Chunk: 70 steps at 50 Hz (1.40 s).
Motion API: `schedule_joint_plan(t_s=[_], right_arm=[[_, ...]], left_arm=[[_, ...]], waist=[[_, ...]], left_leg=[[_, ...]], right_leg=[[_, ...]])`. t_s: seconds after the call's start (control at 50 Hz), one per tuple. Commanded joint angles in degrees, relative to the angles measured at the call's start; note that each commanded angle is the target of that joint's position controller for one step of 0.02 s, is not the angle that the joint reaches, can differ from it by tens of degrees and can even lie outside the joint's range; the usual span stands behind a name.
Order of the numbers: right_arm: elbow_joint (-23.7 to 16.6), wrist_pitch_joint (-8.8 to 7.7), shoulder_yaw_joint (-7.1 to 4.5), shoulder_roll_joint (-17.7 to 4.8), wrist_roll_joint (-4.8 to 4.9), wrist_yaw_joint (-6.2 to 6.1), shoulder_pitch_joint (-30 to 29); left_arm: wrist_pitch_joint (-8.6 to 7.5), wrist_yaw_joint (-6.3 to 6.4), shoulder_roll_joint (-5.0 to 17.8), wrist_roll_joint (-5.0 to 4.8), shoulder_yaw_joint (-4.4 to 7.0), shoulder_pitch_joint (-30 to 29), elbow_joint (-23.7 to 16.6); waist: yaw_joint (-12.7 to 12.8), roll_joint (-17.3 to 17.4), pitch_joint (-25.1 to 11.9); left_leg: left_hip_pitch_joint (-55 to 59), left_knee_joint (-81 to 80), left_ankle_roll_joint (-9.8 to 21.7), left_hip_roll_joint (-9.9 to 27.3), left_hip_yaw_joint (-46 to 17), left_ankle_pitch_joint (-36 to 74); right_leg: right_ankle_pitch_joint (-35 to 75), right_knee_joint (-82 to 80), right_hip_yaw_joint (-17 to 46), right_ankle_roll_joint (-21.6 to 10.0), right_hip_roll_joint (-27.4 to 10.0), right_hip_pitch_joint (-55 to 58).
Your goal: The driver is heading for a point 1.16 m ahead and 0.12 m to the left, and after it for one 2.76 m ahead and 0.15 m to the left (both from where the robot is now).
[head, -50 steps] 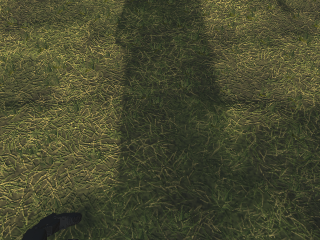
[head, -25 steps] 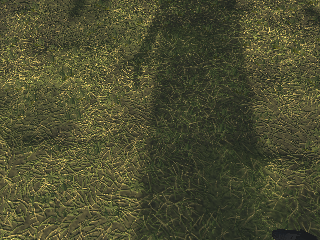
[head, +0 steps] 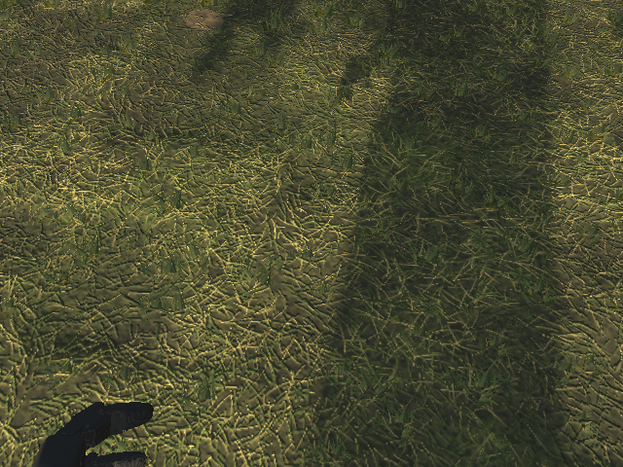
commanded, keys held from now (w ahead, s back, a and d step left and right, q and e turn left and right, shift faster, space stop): w+q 0.44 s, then w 0.32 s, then w+e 0.24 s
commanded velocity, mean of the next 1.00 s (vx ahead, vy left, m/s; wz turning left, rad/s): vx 0.50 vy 0.00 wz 0.33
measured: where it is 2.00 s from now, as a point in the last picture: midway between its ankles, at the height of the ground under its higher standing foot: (211, 286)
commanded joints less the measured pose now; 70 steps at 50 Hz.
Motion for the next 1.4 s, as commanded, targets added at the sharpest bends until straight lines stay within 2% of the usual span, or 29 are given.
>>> schedule_joint_plan(t_s=[0.02, 0.04, 0.06, 0.08, 0.14, 0.2, 0.36, 0.44, 0.48, 0.52, 0.54, 0.56, 0.58, 0.6, 0.64, 0.68, 0.78, 0.86, 0.96, 1.02, 1.06, 1.08, 1.1, 1.12, 1.14, 1.16, 1.2, 1.28, 1.4], right_arm=[[-5.2, -0.74, -0.86, -4.4, -0.49, -0.03, -4.1], [-6.2, -1.21, 0.21, -1.1, -0.29, -0.08, 1.4], [-6.8, -1.50, 0.34, -3.6, 0.56, -0.19, 4.5], [-6.0, -1.27, -0.91, -8.5, 0.72, -0.15, 1.3], [-8.1, -0.48, -1.50, -7.5, -0.72, 0.44, -6.9], [-8.4, 0.14, -0.84, -4.1, -0.09, 1.02, -6.4], [-10.7, -0.53, 0.35, -2.2, -0.26, 2.67, -17.2], [-13.2, -0.49, 0.34, -2.6, 0.11, 3.98, -22.1], [-13.8, -0.42, -0.24, -3.6, -0.33, 4.15, -21.0], [-10.8, -0.26, -2.50, -7.2, -0.60, 3.64, -8.4], [-8.3, 0.11, -4.11, -10.7, -0.56, 2.64, 1.1], [-7.8, -0.24, -4.99, -18.1, -0.59, 2.03, 2.6], [-8.3, -0.59, -3.74, -13.6, -0.51, 2.12, 6.1], [-7.6, -1.16, -2.85, -11.3, -1.21, 2.39, 3.3], [-7.7, -1.63, -1.58, -7.7, -1.04, 2.30, -4.5], [-8.1, -2.17, -0.80, -5.7, -1.82, 2.33, -7.9], [-5.2, -3.43, -1.18, -7.4, -1.62, 1.59, -7.0], [-3.0, -3.54, -1.22, -8.1, -1.78, 1.15, -5.0], [0.6, -3.01, -1.86, -9.2, -1.29, 0.97, -1.8], [1.0, -1.97, -2.34, -10.3, -0.90, 0.29, -3.1], [0.4, -0.96, -2.44, -11.1, -0.90, -0.51, -5.0], [-0.4, -0.91, -1.77, -9.8, -1.50, -1.16, -4.1], [-3.2, -2.25, 0.34, -3.9, -2.85, -0.53, 1.8], [-2.6, -4.17, 0.79, -4.6, -2.44, 0.40, -0.2], [-3.9, -5.47, -0.08, -8.0, -0.14, 1.34, -5.0], [-5.0, -6.17, 0.24, -7.8, 0.09, 1.40, -8.7], [-5.4, -5.86, -0.36, -8.0, -2.02, 0.65, -10.2], [-5.5, -3.78, -0.02, -5.7, -2.64, 0.19, -8.9], [-7.9, -4.42, 1.05, -3.3, -1.80, 0.88, -21.2]], left_arm=[[-1.80, 0.68, 10.4, 0.75, 4.16, 10.0, -2.3], [-1.46, 1.19, 15.2, 1.82, 5.34, 18.0, -1.4], [-0.65, 0.70, 14.2, 0.47, 5.42, 20.8, 0.6], [-0.27, 0.87, 9.3, -0.14, 4.19, 18.2, -0.6], [0.73, 1.14, 5.3, 0.64, 2.47, 11.9, -0.4], [0.13, 0.93, 5.7, 0.54, 2.60, 11.2, 1.2], [0.69, 1.28, 10.2, 0.11, 3.56, 13.9, 5.6], [1.80, 1.24, 12.3, -0.98, 4.09, 16.6, 7.5], [2.42, 1.29, 13.6, -1.54, 4.34, 17.4, 8.1], [3.04, 1.64, 14.2, -1.80, 4.19, 17.0, 8.5], [2.70, 1.86, 12.0, -0.80, 3.18, 17.6, 8.0], [1.45, 0.81, 4.0, 1.35, 0.20, 23.7, 5.0], [-0.30, 0.10, 8.3, -0.53, 0.86, 20.1, 6.0], [-0.83, -0.13, 11.3, -2.91, 1.89, 13.5, 3.9], [-0.86, 0.62, 9.8, -1.17, 1.42, 10.4, 3.5], [0.58, 0.54, 9.3, -0.61, 1.71, 13.4, 4.4], [2.36, 0.71, 5.8, 0.26, 0.88, 10.0, 3.9], [1.98, -0.45, 4.4, -0.68, 0.16, 4.0, 3.0], [1.96, -1.94, 5.1, -1.16, 0.21, -1.9, -0.2], [1.97, -2.80, 6.1, -0.65, 0.71, -0.3, -1.2], [2.27, -2.54, 9.2, -0.37, 2.68, 10.0, 0.8], [2.50, -1.88, 13.0, -0.56, 4.41, 19.0, 2.6], [2.55, -1.28, 19.7, -0.66, 5.95, 23.4, 2.6], [2.43, -1.47, 16.0, -1.28, 4.80, 24.8, 2.3], [2.45, -1.23, 13.2, -0.94, 3.96, 22.9, 2.1], [2.49, -0.96, 11.8, -0.90, 3.60, 19.7, 1.4], [2.73, -0.59, 8.9, -0.20, 2.52, 14.1, -0.3], [2.53, 0.44, 9.9, -0.24, 2.88, 13.0, -1.0], [3.49, 1.84, 11.3, -1.21, 3.44, 17.8, 1.0]], waist=[[9.5, 6.9, -9.7], [9.5, -4.7, -18.0], [8.8, -17.3, -19.6], [9.9, -9.4, -11.6], [7.6, -3.3, 0.3], [5.9, -4.8, 1.5], [9.1, -2.1, 2.7], [10.1, -2.5, 4.5], [8.2, -3.5, 3.0], [0.5, -3.3, -4.2], [-3.8, -0.4, -9.4], [1.7, 16.0, -16.6], [-2.4, 11.4, -25.9], [-3.0, 8.5, -16.8], [1.5, 3.7, -6.6], [5.2, 5.0, -4.5], [5.7, 3.9, -0.1], [2.8, 4.3, 2.2], [0.4, 3.9, 4.8], [2.2, 5.3, 3.0], [8.1, 5.9, -4.0], [11.7, 2.9, -9.5], [9.0, -11.2, -16.8], [10.7, -11.1, -23.3], [11.8, -7.5, -16.3], [10.8, -2.9, -10.3], [6.6, 0.1, -3.8], [4.1, -2.0, -2.0], [8.9, -3.7, -0.4]], left_leg=[[-7.7, 11.5, 3.4, 9.4, -8.7, 21.4], [-24.1, 29.8, -0.9, 2.0, -0.2, 4.9], [-37.2, 41.3, -2.4, 2.9, 3.1, -12.4], [-41.1, 46.3, -3.1, 6.5, 2.5, -7.8], [-38.0, 43.4, -3.6, 11.4, 5.8, 2.5], [-35.4, 40.3, -4.2, 13.1, 7.6, 5.8], [-34.0, 18.1, -4.2, 13.0, 11.5, 24.1], [-32.9, 11.0, -1.9, 11.7, 14.5, 19.9], [-27.0, 8.8, 0.4, 8.6, 17.0, 13.4], [-8.0, 3.2, 3.8, 3.9, 19.3, 15.1], [9.7, 3.9, 6.0, 7.2, 12.9, 18.6], [31.5, 1.5, 16.6, 25.1, -18.5, 14.6], [33.2, -7.1, 19.4, 29.3, -32.5, 9.1], [27.3, -7.9, 16.1, 26.9, -22.5, 12.5], [10.1, -9.0, 12.4, 22.3, -9.4, 22.5], [0.6, -12.8, 11.9, 20.0, -4.6, 26.2], [-4.1, -18.1, 11.5, 18.6, 3.8, 28.9], [-2.9, -19.4, 8.1, 17.2, 10.5, 25.0], [7.2, -17.4, 6.6, 21.4, 12.9, 24.8], [12.0, -10.9, 4.4, 22.4, 15.1, 40.8], [10.6, 4.0, 1.7, 19.6, 18.9, 59.3], [1.1, 18.3, -0.6, 17.2, 20.6, 52.6], [-24.1, 41.9, -5.3, 7.3, 19.9, 17.0], [-34.4, 50.4, -5.4, 2.8, 9.1, -9.7], [-39.9, 52.3, -4.2, 6.6, 6.4, -6.4], [-39.8, 48.7, -3.5, 9.2, 7.5, -1.8], [-33.4, 39.4, -3.9, 12.7, 8.3, 3.4], [-29.0, 30.6, -7.0, 12.5, 10.1, 7.9], [-23.3, 7.3, -8.6, 8.0, 10.7, 26.7]], right_leg=[[-1.4, -1.4, 3.9, -5.7, -6.5, 25.0], [-4.2, -1.3, 21.8, -13.6, -19.4, 45.9], [-18.1, -6.1, 40.3, -18.6, -26.7, 50.2], [-25.6, -8.1, 35.4, -16.4, -24.5, 43.4], [-13.4, -12.2, 16.2, -11.9, -17.0, 25.1], [-5.1, -15.9, 7.2, -12.1, -15.0, 19.8], [6.5, -16.4, -7.7, -10.4, -14.4, 24.2], [10.3, -14.5, -10.5, -9.0, -16.7, 30.1], [26.1, -9.3, -12.0, -8.4, -17.3, 31.8], [39.9, 6.7, -15.2, -6.5, -15.4, 28.9], [28.7, 20.7, -15.9, -4.5, -13.5, 16.7], [-23.3, 43.9, -14.0, -0.6, -3.9, -9.4], [-31.5, 52.4, -1.7, -0.8, -1.6, -14.0], [-27.3, 53.5, -1.1, -1.4, -4.2, -18.6], [-19.4, 45.0, -2.1, -1.7, -8.5, -15.2], [-16.2, 41.0, -1.6, -1.3, -9.9, -8.2], [-4.2, 28.4, -2.4, 1.2, -9.9, -10.3], [9.2, 14.9, -3.8, 0.0, -8.0, -8.3], [5.9, 8.1, -3.2, -2.8, -5.9, -12.1], [-2.6, 6.8, -6.0, -5.4, -3.5, -9.1], [-4.0, 5.2, -10.2, -8.0, 1.4, 6.2], [-0.6, 5.4, -4.6, -10.6, -0.7, 21.7], [-5.9, 2.9, 24.6, -21.5, -15.6, 44.5], [-12.8, -6.9, 42.9, -24.9, -19.8, 51.9], [-15.5, -8.1, 35.2, -21.6, -18.5, 47.7], [-13.1, -8.4, 28.0, -19.5, -16.2, 39.5], [-2.6, -10.7, 19.2, -17.4, -12.4, 24.4], [6.7, -13.4, 13.2, -18.1, -9.4, 14.7], [-0.1, -11.7, 10.6, -14.0, -5.8, 12.5]])
Velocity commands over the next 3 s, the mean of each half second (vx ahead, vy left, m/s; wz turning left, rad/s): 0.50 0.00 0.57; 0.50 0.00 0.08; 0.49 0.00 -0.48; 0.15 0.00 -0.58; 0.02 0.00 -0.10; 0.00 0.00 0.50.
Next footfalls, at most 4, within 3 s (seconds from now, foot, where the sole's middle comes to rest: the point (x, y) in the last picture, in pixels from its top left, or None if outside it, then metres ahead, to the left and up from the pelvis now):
0.02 right None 0.17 -0.13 -0.77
0.54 left None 0.39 0.20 -0.77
1.08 right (255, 349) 0.76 0.08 -0.77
1.54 left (164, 269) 1.01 0.31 -0.77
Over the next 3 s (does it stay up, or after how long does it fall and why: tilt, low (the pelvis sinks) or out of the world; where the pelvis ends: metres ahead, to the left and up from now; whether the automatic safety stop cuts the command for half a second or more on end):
stays up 0.92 0.16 0.01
